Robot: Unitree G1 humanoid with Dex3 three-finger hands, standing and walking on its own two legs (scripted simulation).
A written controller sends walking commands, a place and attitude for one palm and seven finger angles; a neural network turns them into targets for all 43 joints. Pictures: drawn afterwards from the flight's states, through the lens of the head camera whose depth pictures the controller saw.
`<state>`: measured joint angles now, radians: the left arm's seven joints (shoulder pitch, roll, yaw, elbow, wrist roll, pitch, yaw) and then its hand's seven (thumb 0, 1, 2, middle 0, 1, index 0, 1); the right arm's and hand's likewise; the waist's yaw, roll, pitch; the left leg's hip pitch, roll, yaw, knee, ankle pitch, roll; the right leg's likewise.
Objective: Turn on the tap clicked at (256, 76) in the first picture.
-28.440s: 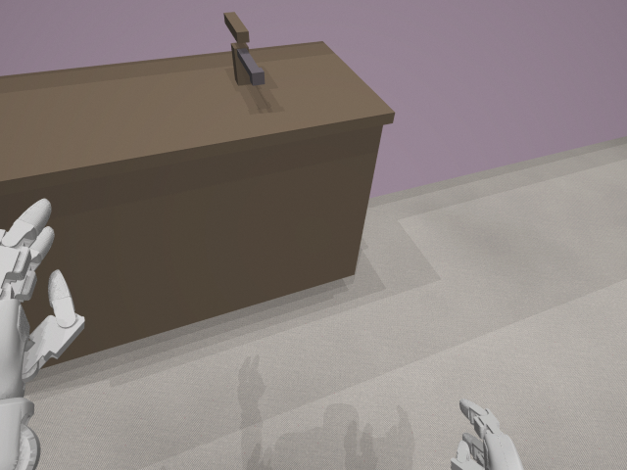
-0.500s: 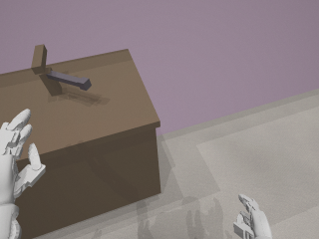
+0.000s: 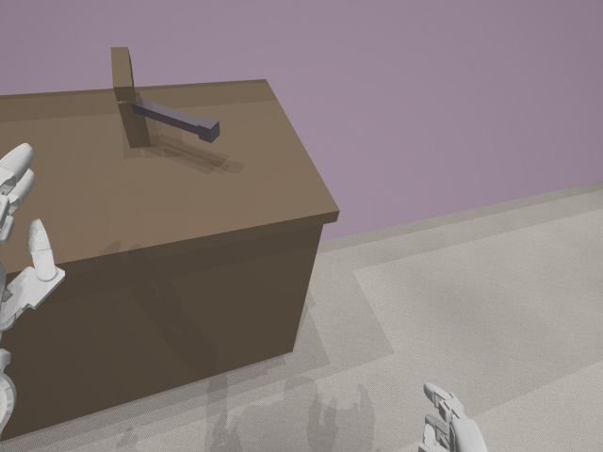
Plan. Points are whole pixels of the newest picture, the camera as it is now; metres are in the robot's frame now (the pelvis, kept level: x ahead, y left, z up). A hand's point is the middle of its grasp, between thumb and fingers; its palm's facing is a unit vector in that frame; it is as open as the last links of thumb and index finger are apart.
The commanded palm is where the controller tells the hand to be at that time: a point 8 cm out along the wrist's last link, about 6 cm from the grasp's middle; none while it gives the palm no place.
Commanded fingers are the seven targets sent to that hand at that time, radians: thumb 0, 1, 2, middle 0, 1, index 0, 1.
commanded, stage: come to a stop and stand still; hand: left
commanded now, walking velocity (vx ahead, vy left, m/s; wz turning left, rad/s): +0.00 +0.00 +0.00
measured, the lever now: (209, 129) +0.57 +0.22 +0.10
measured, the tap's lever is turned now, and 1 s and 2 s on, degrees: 49 49 49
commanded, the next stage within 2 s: look again from close up in 1.24 s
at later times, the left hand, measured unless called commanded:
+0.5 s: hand out of the picture +0.15 +0.29 +0.18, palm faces +0.55 -0.78 -0.31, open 7.4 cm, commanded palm +0.09 +0.31 +0.18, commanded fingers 0.00 0.90 0.90 -0.20 -0.30 -0.20 -0.30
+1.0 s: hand out of the picture +0.17 +0.32 +0.16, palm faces +0.46 -0.83 -0.31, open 7.4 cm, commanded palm +0.10 +0.34 +0.18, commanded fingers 0.00 0.90 0.90 -0.20 -0.30 -0.20 -0.30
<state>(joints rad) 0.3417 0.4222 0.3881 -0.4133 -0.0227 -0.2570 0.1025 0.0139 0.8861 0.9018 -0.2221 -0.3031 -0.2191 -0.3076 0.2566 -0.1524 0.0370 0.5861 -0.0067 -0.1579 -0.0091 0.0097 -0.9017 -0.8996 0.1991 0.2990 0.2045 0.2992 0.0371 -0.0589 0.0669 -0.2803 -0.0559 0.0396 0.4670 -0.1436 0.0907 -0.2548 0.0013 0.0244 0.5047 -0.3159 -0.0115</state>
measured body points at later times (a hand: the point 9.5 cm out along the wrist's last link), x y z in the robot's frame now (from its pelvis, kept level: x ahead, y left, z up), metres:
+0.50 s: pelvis -0.03 +0.01 +0.00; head -0.04 +0.04 +0.45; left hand +0.11 +0.33 +0.19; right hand +0.18 -0.19 -0.06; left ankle +0.07 +0.06 -0.73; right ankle +0.05 -0.14 -0.73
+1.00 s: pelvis -0.05 +0.06 +0.00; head -0.04 +0.07 +0.45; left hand +0.14 +0.36 +0.18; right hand +0.13 -0.17 -0.08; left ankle -0.05 +0.16 -0.74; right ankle -0.04 -0.06 -0.74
